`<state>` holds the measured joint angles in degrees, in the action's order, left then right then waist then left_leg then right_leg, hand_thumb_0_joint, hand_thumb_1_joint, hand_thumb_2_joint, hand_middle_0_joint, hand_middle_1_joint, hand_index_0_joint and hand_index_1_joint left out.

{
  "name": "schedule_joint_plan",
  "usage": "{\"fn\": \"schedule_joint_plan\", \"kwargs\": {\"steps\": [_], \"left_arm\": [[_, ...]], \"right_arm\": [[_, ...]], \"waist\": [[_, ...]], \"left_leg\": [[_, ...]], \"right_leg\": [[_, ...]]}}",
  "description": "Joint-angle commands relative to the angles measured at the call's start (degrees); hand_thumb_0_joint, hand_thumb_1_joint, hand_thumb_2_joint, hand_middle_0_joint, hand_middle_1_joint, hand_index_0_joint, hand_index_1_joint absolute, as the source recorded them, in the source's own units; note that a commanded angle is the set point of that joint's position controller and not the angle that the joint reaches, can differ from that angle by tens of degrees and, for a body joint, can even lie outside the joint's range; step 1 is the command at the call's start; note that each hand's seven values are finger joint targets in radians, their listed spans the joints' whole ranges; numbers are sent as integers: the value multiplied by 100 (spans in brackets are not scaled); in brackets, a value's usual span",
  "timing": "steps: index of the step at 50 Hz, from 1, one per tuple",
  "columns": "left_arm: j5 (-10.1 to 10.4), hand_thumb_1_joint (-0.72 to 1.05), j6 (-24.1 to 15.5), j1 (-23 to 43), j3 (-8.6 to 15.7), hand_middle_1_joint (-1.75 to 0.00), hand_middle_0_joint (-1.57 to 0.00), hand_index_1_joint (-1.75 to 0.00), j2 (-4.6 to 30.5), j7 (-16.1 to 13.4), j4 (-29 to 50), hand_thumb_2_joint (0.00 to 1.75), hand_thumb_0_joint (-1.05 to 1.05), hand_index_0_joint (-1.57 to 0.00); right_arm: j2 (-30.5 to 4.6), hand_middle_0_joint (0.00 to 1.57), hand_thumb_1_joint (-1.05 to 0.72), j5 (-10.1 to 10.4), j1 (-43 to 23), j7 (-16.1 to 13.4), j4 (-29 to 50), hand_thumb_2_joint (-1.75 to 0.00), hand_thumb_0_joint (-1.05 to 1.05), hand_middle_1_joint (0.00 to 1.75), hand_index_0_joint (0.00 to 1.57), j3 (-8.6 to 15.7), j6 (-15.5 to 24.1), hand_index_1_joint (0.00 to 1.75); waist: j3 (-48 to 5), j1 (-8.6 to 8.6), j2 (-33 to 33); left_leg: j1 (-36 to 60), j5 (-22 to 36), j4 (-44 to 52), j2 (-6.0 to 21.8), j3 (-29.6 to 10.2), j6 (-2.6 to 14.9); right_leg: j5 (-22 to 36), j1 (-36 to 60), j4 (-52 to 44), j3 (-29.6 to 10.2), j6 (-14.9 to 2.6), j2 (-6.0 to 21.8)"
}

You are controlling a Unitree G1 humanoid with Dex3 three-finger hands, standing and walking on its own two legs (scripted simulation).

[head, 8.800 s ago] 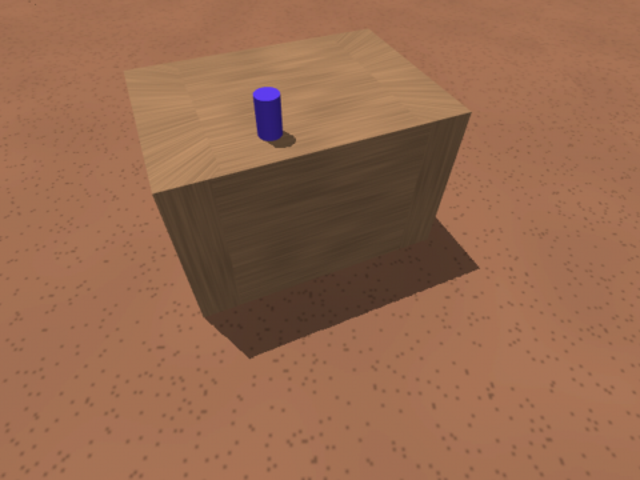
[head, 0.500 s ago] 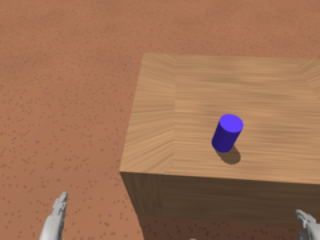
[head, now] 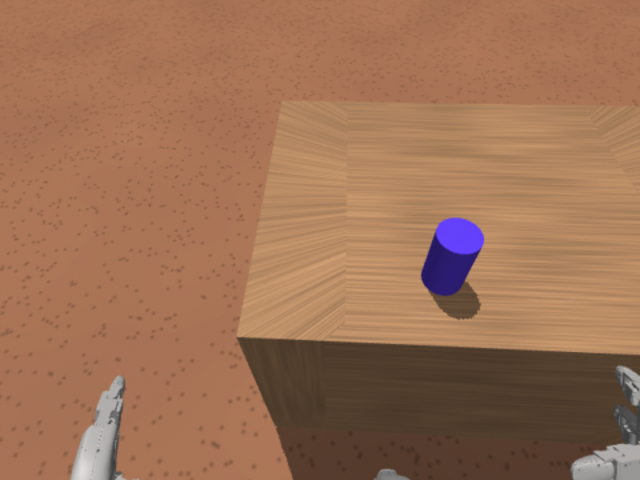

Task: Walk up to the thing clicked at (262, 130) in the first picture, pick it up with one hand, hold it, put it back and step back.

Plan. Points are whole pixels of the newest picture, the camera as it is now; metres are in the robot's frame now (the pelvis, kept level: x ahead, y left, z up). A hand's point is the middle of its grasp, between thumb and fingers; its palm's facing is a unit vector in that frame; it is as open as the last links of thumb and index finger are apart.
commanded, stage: go down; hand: right
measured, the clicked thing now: (450, 258) +0.47 -0.20 -0.06
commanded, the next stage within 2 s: approach in 1.08 s
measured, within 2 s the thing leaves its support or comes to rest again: neither
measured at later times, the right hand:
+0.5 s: hand (623, 339) +0.30 -0.36 +0.00, palm faces +0.22 +0.97 -0.12, open 17.6 cm
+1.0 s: hand (631, 296) +0.35 -0.38 +0.03, palm faces +0.22 +0.97 -0.07, open 17.7 cm
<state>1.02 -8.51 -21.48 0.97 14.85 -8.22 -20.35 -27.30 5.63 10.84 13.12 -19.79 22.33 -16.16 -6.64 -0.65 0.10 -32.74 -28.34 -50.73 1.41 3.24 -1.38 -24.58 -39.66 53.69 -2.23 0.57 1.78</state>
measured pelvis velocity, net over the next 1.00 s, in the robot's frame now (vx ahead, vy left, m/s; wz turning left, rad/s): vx -0.01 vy -0.01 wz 0.04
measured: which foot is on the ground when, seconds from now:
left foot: down 0.00-1.00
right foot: down 0.00-1.00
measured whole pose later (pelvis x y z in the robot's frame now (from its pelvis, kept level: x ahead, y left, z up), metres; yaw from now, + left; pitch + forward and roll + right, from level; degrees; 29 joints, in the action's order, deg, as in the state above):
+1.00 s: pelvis -0.01 -0.01 +0.00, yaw +2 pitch +15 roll +3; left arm -0.3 -9.1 -17.7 -2.5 15.0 -6.1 -23.4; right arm -45.3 6.9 -24.9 28.0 -63.8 35.5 9.6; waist -5.7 -5.4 2.3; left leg -38.4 -24.4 -48.2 0.0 2.0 -1.8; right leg -22.2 -45.2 52.7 -1.2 -0.2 3.1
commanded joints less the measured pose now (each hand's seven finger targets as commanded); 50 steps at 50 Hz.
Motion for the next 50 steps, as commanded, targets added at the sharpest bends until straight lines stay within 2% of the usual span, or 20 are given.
{"fn": "schedule_joint_plan", "kwargs": {"steps": [1, 2, 4, 6, 13, 17, 19, 21, 23, 25, 28, 30, 33, 36, 38, 40, 42, 44, 47, 50], "left_arm": [[-27, -54, -422, 17, 419, -5, -5, -5, 871, -123, 677, 5, 0, -5], [-16, -54, -423, -46, 477, -5, -5, -5, 916, -130, 462, 4, 0, -5], [-28, -54, -459, 17, 269, -5, -5, -5, 822, -122, 622, 4, 0, -5], [-21, -55, -459, 2, 114, -5, -5, -5, 733, -109, 526, 5, 0, -5], [-28, -55, -477, 349, 486, -5, -5, -6, 1159, -83, 762, 5, 0, -5], [-56, -55, -475, 336, 154, -5, -5, -5, 819, -22, 420, 5, 0, -5], [-76, -56, -486, 375, 152, -5, -5, -6, 857, -21, 534, 6, 0, -5], [-93, -55, -460, 367, 298, -5, -5, -6, 961, -27, 378, 6, 0, -5], [-117, -55, -429, 201, 244, -5, -5, -6, 915, -17, 102, 6, 0, -5], [-139, -55, -446, 325, 441, -5, -5, -6, 1128, -27, 201, 5, 0, -5], [-134, -55, -427, 350, 176, -5, -5, -5, 928, -5, 268, 5, 0, -5], [-143, -54, -404, 267, 98, -5, -5, -5, 846, 7, 76, 4, 0, -5], [-140, -54, -405, 446, 350, -5, -5, -5, 1148, 2, 429, 5, 0, -5], [-147, -54, -364, 343, 169, -5, -5, -5, 946, 70, 181, 4, 0, -5], [-129, -54, -383, 427, 321, -5, -5, -4, 1095, 77, 386, 4, 0, -5], [-128, -54, -390, 622, 162, -5, -5, -5, 1022, 106, 645, 4, 0, -5], [-125, -54, -358, 400, 73, -5, -5, -4, 876, 122, 375, 4, 0, -5], [-112, -54, -374, 554, 172, -5, -5, -5, 997, 109, 630, 5, 0, -5], [-128, -54, -340, 462, 99, -5, -5, -5, 937, 119, 484, 5, 0, -5], [-136, -54, -316, 345, 206, -5, -5, -5, 1059, 127, 387, 5, 0, -5]], "right_arm": [[-2016, 4, 55, 89, -1609, 241, 401, -4, 0, 5, 5, 888, 638, 5], [-2191, 5, 52, 87, -1740, 332, 141, -5, 0, 5, 5, 981, 695, 5], [-2218, 5, 53, 133, -1940, 516, -194, -5, 0, 5, 5, 1017, 785, 5], [-2278, 5, 51, 159, -1959, 683, -629, -4, 0, 5, 6, 1038, 856, 5], [-2813, 5, 57, 193, -2477, 1008, -1623, -3, 0, 5, 6, 1351, 1306, 5], [-3002, 4, 61, 222, -3007, 1089, -1801, -3, 0, 6, 5, 1443, 1769, 6], [-3217, 3, 61, 227, -3302, 1121, -1801, -3, 0, 6, 5, 1539, 1974, 6], [-3331, 4, 61, 219, -3573, 1160, -1850, -4, 0, 6, 5, 1548, 2128, 6], [-3333, 4, 61, 240, -3779, 1226, -2078, -4, 0, 6, 5, 1484, 2268, 6], [-3472, 3, 61, 249, -3973, 1270, -2243, -4, 0, 6, 5, 1535, 2379, 6], [-3631, 3, 61, 220, -4230, 1331, -2373, -5, 0, 6, 5, 1552, 2488, 6], [-3522, 4, 61, 259, -4243, 1383, -2726, -4, 0, 6, 5, 1500, 2526, 6], [-3790, 4, 61, 221, -4510, 1400, -2828, -4, 0, 6, 5, 1552, 2609, 6], [-3681, 4, 61, 197, -4498, 1422, -3243, -4, 0, 6, 5, 1445, 2665, 6], [-3849, 4, 61, 222, -4695, 1423, -3268, -4, 0, 6, 5, 1529, 2733, 6], [-3942, 4, 61, 263, -4765, 1435, -3207, -4, 0, 6, 5, 1598, 2787, 6], [-3938, 4, 61, 260, -4773, 1447, -3402, -4, 0, 6, 5, 1601, 2823, 6], [-4064, 4, 61, 266, -4966, 1456, -3288, -3, 0, 6, 5, 1642, 2890, 6], [-4183, 4, 61, 255, -5086, 1473, -3155, -4, 0, 6, 5, 1675, 2932, 6], [-4112, 4, 61, 255, -5062, 1502, -3344, -4, 0, 6, 5, 1628, 2941, 6]], "waist": [[-792, -198, -682], [-777, -180, -791], [-1110, -174, -633], [-1057, -47, -723], [-1197, -39, -404], [-1126, 9, -556], [-1428, -42, -675], [-1491, -96, -964], [-1370, -158, -1072], [-1574, -246, -1092], [-1696, -209, -1113], [-1530, -246, -957], [-1756, -311, -1063], [-1244, -255, -966], [-1440, -327, -884], [-1542, -243, -898], [-1451, -234, -937], [-1805, -315, -933], [-1874, -255, -1207], [-1902, -337, -1232]], "left_leg": [[-201, 1235, 750, -136, -57, 159], [-216, 1306, 734, -126, -66, 162], [-65, 1629, 716, -141, -43, 147], [-40, 1666, 689, -156, -5, 169], [125, 1881, 792, -187, -53, 187], [83, 1891, 771, -188, -111, 199], [133, 1891, 731, -225, -94, 220], [-27, 1863, 721, -225, -107, 234], [-247, 1772, 707, -261, -77, 240], [-330, 1763, 730, -266, -78, 245], [-164, 1869, 789, -250, -97, 241], [-227, 1859, 803, -269, -74, 227], [-267, 1797, 815, -281, -60, 251], [-400, 1483, 857, -299, -58, 262], [-364, 1485, 869, -301, -71, 257], [-215, 1445, 897, -292, -77, 257], [-264, 1507, 848, -294, -102, 255], [-204, 1675, 803, -293, -115, 250], [-335, 1678, 741, -300, -104, 266], [-556, 1733, 704, -343, -50, 273]], "right_leg": [[1012, 1098, -897, 18, -129, -77], [1101, 1152, -872, 28, -120, -79], [1491, 1302, -795, 13, -143, -76], [1664, 1259, -854, 18, -114, -82], [1826, 1272, -883, 44, -164, -87], [1834, 1184, -857, 85, -188, -94], [1944, 1366, -899, 53, -178, -52], [2051, 1558, -890, 53, -161, -39], [2150, 1565, -909, 17, -137, -1], [2114, 1695, -880, 2, -137, 16], [2063, 1687, -869, 44, -166, -29], [1971, 1595, -873, 30, -176, -23], [1987, 1702, -920, -12, -153, -5], [1466, 1297, -1011, 9, -151, -18], [1414, 1356, -987, 2, -166, -13], [1309, 1285, -987, -4, -169, -21], [1381, 1199, -923, 16, -171, -36], [1591, 1361, -851, 0, -186, -28], [1732, 1484, -832, -9, -151, -12], [2106, 1653, -771, -56, -112, 30]]}}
